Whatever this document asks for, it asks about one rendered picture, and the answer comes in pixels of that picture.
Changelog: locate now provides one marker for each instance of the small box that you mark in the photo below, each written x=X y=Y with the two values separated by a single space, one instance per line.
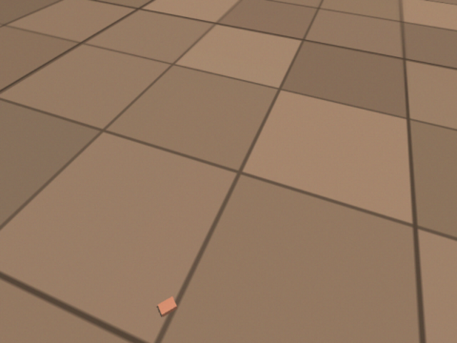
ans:
x=167 y=306

